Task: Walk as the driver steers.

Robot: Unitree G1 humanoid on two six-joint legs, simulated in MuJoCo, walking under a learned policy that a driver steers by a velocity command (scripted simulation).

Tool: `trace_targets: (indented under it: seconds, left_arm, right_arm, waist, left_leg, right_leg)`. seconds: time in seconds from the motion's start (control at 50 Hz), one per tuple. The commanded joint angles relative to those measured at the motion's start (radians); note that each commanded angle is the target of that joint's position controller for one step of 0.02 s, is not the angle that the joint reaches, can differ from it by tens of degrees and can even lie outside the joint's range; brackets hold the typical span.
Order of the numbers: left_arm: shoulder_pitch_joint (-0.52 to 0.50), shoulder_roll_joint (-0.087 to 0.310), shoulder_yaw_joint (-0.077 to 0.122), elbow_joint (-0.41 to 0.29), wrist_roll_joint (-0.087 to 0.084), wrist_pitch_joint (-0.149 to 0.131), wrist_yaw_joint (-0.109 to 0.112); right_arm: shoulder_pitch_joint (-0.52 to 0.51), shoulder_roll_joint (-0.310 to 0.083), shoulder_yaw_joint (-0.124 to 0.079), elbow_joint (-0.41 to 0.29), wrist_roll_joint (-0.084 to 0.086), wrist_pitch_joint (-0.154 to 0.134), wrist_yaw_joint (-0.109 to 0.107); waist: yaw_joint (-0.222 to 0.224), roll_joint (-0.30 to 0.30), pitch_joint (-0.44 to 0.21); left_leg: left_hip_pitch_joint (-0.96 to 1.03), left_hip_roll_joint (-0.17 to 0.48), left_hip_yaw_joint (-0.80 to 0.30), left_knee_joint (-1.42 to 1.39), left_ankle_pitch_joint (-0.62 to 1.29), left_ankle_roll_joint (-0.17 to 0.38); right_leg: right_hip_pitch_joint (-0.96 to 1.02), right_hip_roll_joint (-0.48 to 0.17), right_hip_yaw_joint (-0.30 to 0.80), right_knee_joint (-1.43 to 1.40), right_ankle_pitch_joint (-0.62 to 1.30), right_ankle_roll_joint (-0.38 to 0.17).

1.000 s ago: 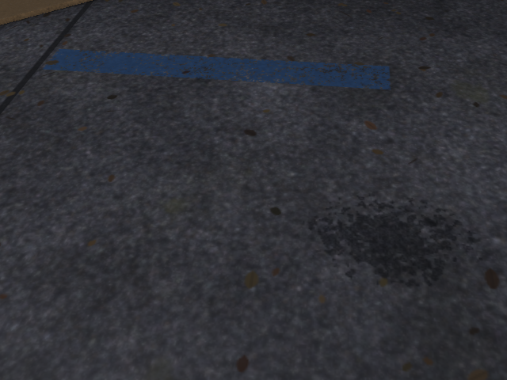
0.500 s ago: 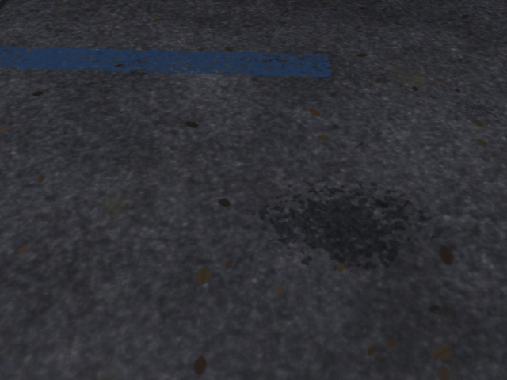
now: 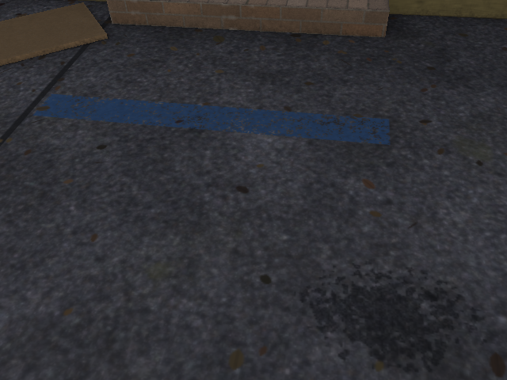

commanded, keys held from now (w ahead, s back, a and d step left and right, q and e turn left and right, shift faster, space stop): w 1.00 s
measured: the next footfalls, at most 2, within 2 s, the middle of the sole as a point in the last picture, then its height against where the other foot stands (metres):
left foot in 0.28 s outside the picture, level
right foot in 0.76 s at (332, 369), level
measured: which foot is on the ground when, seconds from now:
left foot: up 0.00-0.26, down 0.28-0.78, up 0.80-1.00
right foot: down 0.00-0.32, up 0.34-0.74, down 0.76-1.00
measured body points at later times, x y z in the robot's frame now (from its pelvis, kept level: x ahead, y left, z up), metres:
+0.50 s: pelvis +0.29 +0.03 +0.02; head +0.28 +0.02 +0.47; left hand +0.39 +0.28 -0.11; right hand +0.26 -0.20 -0.14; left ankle +0.27 +0.12 -0.72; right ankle +0.28 -0.12 -0.62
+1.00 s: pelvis +0.56 -0.04 +0.02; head +0.59 -0.05 +0.47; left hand +0.59 +0.22 -0.11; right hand +0.69 -0.30 -0.10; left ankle +0.60 +0.12 -0.63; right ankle +0.58 -0.13 -0.72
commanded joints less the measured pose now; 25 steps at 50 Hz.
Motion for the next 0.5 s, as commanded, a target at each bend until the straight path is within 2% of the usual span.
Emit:
trace_targets:
  seconds: [0.02,0.06,0.1,0.12,0.16,0.22,0.24,0.26,0.28,0.3,0.32,0.34,0.36,0.38,0.4,0.42,0.44,0.46,0.48,0.5]
  left_arm:
    - [0.165,0.069,0.003,0.004,-0.002,-0.026,0.001]
    - [0.161,0.062,0.001,-0.009,-0.022,-0.019,-0.010]
    - [0.145,0.063,-0.007,-0.027,-0.036,-0.018,-0.022]
    - [0.150,0.075,-0.008,-0.026,-0.043,-0.020,-0.026]
    - [0.166,0.116,-0.004,-0.018,-0.051,-0.023,-0.026]
    - [0.214,0.183,0.023,0.027,-0.067,-0.015,-0.029]
    - [0.209,0.205,0.038,0.027,-0.071,-0.008,-0.026]
    - [0.183,0.222,0.051,0.019,-0.066,0.003,-0.025]
    - [0.115,0.234,0.060,-0.007,-0.049,0.011,-0.028]
    - [0.061,0.191,0.051,-0.045,-0.042,0.012,-0.029]
    - [0.180,0.042,0.007,-0.050,-0.027,0.011,-0.030]
    - [0.045,0.047,0.008,-0.123,-0.055,0.000,-0.057]
    - [-0.147,0.085,0.031,-0.188,-0.096,-0.008,-0.056]
    - [-0.205,0.102,0.036,-0.203,-0.086,-0.006,-0.040]
    - [-0.146,0.093,0.036,-0.194,-0.056,0.005,-0.028]
    - [-0.152,0.056,0.029,-0.209,-0.036,0.018,-0.020]
    - [-0.157,0.023,0.024,-0.219,-0.032,0.035,-0.017]
    - [-0.168,0.011,0.022,-0.225,-0.037,0.045,-0.016]
    - [-0.195,0.013,0.022,-0.233,-0.042,0.046,-0.015]
    - [-0.233,0.016,0.021,-0.244,-0.044,0.046,-0.015]
  right_arm:
    - [-0.161,-0.032,-0.013,-0.091,0.013,0.004,-0.012]
    - [-0.216,-0.002,-0.011,-0.112,-0.001,0.022,-0.007]
    - [-0.284,0.008,-0.017,-0.131,-0.009,0.037,0.001]
    - [-0.301,0.006,-0.023,-0.138,-0.008,0.044,0.003]
    - [-0.315,-0.011,-0.040,-0.151,0.007,0.058,0.006]
    - [-0.320,-0.017,-0.057,-0.165,0.017,0.062,-0.011]
    - [-0.298,-0.025,-0.063,-0.160,0.017,0.060,-0.023]
    - [-0.246,-0.044,-0.072,-0.144,0.016,0.055,-0.037]
    - [-0.094,-0.076,-0.089,-0.097,0.029,0.048,-0.052]
    - [0.178,-0.101,-0.107,-0.007,0.030,0.040,-0.071]
    - [0.355,-0.107,-0.102,0.068,-0.007,0.026,-0.066]
    - [0.584,-0.078,-0.093,0.138,-0.038,0.013,-0.073]
    - [0.498,-0.108,-0.119,0.150,-0.042,-0.008,-0.090]
    - [0.315,-0.073,-0.110,0.126,-0.016,-0.015,-0.087]
    - [0.193,0.015,-0.080,0.100,-0.005,-0.006,-0.079]
    - [0.153,0.070,-0.056,0.096,0.003,-0.004,-0.066]
    - [0.136,0.079,-0.052,0.089,0.011,-0.004,-0.056]
    - [0.149,0.063,-0.057,0.086,0.015,-0.012,-0.055]
    - [0.172,0.040,-0.062,0.085,0.007,-0.025,-0.055]
    - [0.190,0.021,-0.064,0.083,-0.007,-0.036,-0.051]
  waist:
    - [0.023,-0.088,0.111]
    - [0.010,-0.114,0.117]
    - [-0.002,-0.111,0.133]
    - [-0.013,-0.106,0.141]
    - [-0.041,-0.110,0.153]
    - [-0.064,-0.136,0.166]
    - [-0.071,-0.145,0.159]
    - [-0.089,-0.146,0.132]
    - [-0.143,-0.134,0.079]
    - [-0.212,-0.069,-0.081]
    - [-0.176,0.204,-0.266]
    - [-0.258,0.149,-0.325]
    - [-0.267,0.075,-0.015]
    - [-0.181,0.016,0.106]
    - [-0.094,-0.024,0.055]
    - [-0.047,-0.008,0.085]
    - [-0.006,0.007,0.099]
    - [0.003,0.003,0.091]
    - [-0.003,0.005,0.089]
    - [-0.003,0.014,0.102]
  left_leg:
    - [-0.149,0.009,0.085,-0.196,0.001,-0.060]
    - [-0.054,0.044,0.165,-0.338,0.057,-0.077]
    - [0.114,0.043,0.203,-0.463,0.112,-0.094]
    - [0.175,0.031,0.213,-0.534,0.107,-0.101]
    - [0.299,-0.011,0.253,-0.696,0.032,-0.104]
    - [0.320,-0.042,0.262,-0.883,-0.140,-0.100]
    - [0.349,-0.049,0.268,-0.931,-0.184,-0.090]
    - [0.433,-0.058,0.273,-0.984,-0.188,-0.070]
    - [0.652,-0.056,0.251,-1.006,-0.077,-0.043]
    - [1.085,-0.018,0.192,-0.940,-0.027,0.010]
    - [1.640,0.198,-0.070,-0.887,0.381,0.237]
    - [1.756,0.311,-0.348,-1.078,0.117,0.269]
    - [1.478,0.313,-0.303,-1.187,-0.004,0.204]
    - [1.205,0.300,-0.206,-1.252,-0.024,0.171]
    - [1.029,0.291,-0.144,-1.298,0.045,0.173]
    - [0.870,0.272,-0.108,-1.347,0.062,0.169]
    - [0.770,0.259,-0.083,-1.377,0.048,0.164]
    - [0.748,0.237,-0.050,-1.395,0.014,0.165]
    - [0.752,0.212,-0.008,-1.404,0.022,0.157]
    - [0.724,0.187,0.038,-1.402,0.067,0.141]
  right_leg:
    - [0.180,-0.239,0.205,-0.255,0.861,0.083]
    - [0.161,-0.242,0.169,-0.325,0.869,0.079]
    - [0.083,-0.250,0.131,-0.391,0.909,0.073]
    - [0.088,-0.261,0.120,-0.399,0.974,0.073]
    - [0.140,-0.270,0.086,-0.377,1.185,0.090]
    - [0.358,-0.320,0.100,-0.269,1.485,0.113]
    - [0.402,-0.337,0.112,-0.224,1.587,0.118]
    - [0.408,-0.349,0.124,-0.155,1.688,0.121]
    - [0.311,-0.339,0.129,-0.053,1.755,0.142]
    - [0.084,-0.284,0.149,0.170,1.572,0.167]
    - [-0.355,-0.094,0.167,0.648,0.399,0.225]
    - [-0.621,0.017,0.264,0.855,-0.041,0.215]
    - [-0.749,-0.044,0.295,0.939,0.051,0.150]
    - [-0.702,-0.121,0.274,0.886,0.122,0.108]
    - [-0.576,-0.161,0.273,0.827,0.161,0.065]
    - [-0.498,-0.191,0.251,0.776,0.173,0.038]
    - [-0.453,-0.198,0.228,0.750,0.108,0.038]
    - [-0.469,-0.193,0.203,0.727,0.065,0.051]
    - [-0.501,-0.197,0.184,0.676,0.118,0.060]
    - [-0.509,-0.205,0.164,0.601,0.226,0.067]
Velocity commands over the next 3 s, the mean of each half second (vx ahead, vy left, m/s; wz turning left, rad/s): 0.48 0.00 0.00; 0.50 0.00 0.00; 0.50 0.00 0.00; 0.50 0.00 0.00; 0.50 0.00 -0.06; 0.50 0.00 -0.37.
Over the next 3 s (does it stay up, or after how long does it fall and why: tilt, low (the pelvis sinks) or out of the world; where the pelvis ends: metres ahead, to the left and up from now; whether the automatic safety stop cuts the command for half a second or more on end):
stays up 1.62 -0.03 0.00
